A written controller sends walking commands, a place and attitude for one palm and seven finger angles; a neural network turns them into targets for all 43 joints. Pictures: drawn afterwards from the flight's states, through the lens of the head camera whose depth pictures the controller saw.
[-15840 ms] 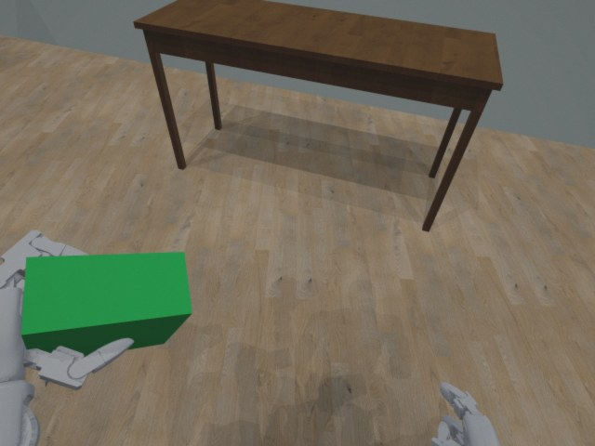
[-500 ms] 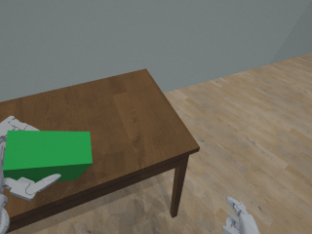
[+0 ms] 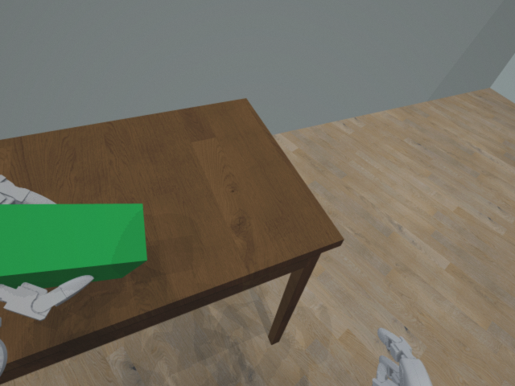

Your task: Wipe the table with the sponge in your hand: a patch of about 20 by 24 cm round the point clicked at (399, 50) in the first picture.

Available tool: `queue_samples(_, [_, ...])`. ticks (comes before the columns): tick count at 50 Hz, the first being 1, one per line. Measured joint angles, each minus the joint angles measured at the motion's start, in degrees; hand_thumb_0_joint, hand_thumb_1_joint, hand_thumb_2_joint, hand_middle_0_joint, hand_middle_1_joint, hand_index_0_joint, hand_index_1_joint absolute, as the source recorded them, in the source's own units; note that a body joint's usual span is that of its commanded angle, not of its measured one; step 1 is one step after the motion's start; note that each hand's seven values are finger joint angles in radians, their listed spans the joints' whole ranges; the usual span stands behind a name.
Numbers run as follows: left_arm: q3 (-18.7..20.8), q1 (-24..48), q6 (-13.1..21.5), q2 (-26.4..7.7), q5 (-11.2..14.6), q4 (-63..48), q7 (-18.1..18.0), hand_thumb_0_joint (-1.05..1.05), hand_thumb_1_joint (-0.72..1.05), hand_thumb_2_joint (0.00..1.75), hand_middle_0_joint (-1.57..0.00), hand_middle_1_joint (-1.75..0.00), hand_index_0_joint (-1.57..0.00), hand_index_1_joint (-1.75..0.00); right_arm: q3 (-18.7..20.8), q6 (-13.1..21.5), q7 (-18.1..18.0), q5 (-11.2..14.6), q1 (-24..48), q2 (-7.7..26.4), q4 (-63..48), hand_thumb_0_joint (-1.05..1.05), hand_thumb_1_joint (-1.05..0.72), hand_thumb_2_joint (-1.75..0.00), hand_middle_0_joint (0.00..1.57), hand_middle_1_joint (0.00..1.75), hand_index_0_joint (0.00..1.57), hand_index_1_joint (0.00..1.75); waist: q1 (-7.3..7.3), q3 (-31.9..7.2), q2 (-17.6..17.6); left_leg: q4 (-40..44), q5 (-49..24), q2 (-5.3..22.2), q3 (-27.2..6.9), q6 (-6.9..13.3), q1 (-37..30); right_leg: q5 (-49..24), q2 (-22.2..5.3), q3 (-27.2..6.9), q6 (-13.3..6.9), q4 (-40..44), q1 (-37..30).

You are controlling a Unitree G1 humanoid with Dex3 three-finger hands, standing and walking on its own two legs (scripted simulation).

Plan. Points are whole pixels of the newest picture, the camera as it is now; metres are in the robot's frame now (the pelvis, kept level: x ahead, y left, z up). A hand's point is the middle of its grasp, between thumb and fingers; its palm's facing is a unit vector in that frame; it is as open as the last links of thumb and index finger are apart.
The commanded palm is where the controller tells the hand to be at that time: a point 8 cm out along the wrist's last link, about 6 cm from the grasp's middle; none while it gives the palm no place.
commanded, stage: come to a stop and stand still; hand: left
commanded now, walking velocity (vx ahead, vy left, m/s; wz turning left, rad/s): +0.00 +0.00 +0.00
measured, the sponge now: (93, 247) +0.24 +0.23 +0.14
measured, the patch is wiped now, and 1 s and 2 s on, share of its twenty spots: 0.00 0.00 0.00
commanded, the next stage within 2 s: look again from close up in 0.38 s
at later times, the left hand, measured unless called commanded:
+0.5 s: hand (40, 251) +0.22 +0.28 +0.15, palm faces +0.36 -0.86 -0.36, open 10.6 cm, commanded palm +0.16 +0.31 +0.17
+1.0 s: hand (26, 219) +0.24 +0.29 +0.18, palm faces +0.46 -0.78 -0.43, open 10.6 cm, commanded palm +0.15 +0.28 +0.17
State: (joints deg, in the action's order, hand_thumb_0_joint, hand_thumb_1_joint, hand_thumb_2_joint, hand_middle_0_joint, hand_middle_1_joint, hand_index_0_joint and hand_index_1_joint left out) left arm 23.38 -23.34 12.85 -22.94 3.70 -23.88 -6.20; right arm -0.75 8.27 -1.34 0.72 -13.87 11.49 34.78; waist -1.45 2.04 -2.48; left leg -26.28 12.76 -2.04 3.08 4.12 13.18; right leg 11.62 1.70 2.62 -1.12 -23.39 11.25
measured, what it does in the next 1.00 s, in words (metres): stands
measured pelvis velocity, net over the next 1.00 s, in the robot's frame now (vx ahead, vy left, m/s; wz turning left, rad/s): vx -0.01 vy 0.00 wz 0.01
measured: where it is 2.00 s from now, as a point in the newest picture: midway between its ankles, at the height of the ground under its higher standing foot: outside the picture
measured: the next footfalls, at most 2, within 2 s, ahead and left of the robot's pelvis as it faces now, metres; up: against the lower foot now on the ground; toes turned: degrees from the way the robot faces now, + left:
none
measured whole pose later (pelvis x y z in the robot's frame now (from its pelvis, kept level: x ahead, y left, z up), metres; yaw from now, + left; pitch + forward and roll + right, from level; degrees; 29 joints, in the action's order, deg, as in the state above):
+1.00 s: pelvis -0.01 +0.00 +0.00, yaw +1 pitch +0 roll -1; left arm 24.9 -10.9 14.4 -27.3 0.8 -17.3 -4.2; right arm -1.4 8.9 -0.8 0.3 -11.5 11.3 34.2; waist -3.2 4.1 -1.8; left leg -26.8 11.9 -2.1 2.5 4.1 15.1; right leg 10.8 1.6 3.3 -1.3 -23.4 12.7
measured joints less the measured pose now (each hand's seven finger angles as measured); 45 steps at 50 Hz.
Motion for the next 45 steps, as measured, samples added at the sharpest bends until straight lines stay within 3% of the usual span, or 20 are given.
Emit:
queue_samples(4, [-4.07,1.36,-1.45,3.94,-1.28,-0.63,0.13,-0.01,-0.54,1.01,-0.68,-1.36,-0.69,-1.36,-0.76,0.48,0.62,-0.35,1.41,-0.7,0.3,0.01,-0.9,-0.9,0.2,0.3,0.21,0.3,-1.07,0.66,0.15,0.18,0.08,-0.88,0.09,0.88,-0.55,0.23,-0.86,-0.08,0.89,-0.06,-0.53])
queue_samples(8, [-6.34,1.9,-1.77,3.97,-2.08,-2.69,0.66,-0.01,-0.54,1.01,-0.68,-1.36,-0.69,-1.36,-1.36,0.44,0.86,-0.76,3.42,-1.88,-0.51,0.01,-0.9,-0.9,0.2,0.3,0.21,0.3,-1.06,1.46,-0.33,0.06,0.23,-1.4,0.25,1.36,-0.86,0.43,-1.4,-0.22,1.43,-0.34,-0.79])
queue_samples(16, [-1.96,1.76,-0.79,-0.28,-1.39,-4.33,0.68,-0.01,-0.54,1.01,-0.68,-1.36,-0.69,-1.36,-1.46,-0.45,1.09,-0.8,4.97,-2.57,-2.65,0.01,-0.9,-0.9,0.2,0.3,0.21,0.3,-0.44,1.94,-0.08,0.6,0.02,-1.83,0.7,1.64,-0.75,0.14,-1.82,-0.7,1.88,0.09,-0.56])
queue_samples(25, [-3.83,-1.1,-2.19,1.98,-1.51,-3.87,0.77,-0.01,-0.54,1.01,-0.68,-1.36,-0.69,-1.36,-0.46,-1.91,0.8,-0.46,3.12,-0.72,-1.64,0.01,-0.9,-0.9,0.2,0.3,0.21,0.3,-0.35,2.29,0.59,1.12,-0.39,-1.88,0.47,1.52,-0.94,-0.46,-1.86,-0.48,2.15,1.08,-1.05])
queue_samples(45, [-4.25,-1.77,-1.74,2.5,-1.5,-1.79,0.03,-0.01,-0.54,1.01,-0.68,-1.36,-0.69,-1.35,0.08,-1.5,-0.4,-0.06,2.11,0.01,-0.8,0.01,-0.9,-0.9,0.2,0.3,0.21,0.3,0.38,0.71,1.83,1.59,-0.83,-0.64,-0.1,0.53,-1.16,-1.14,-0.57,0.04,0.74,2.26,-1.58])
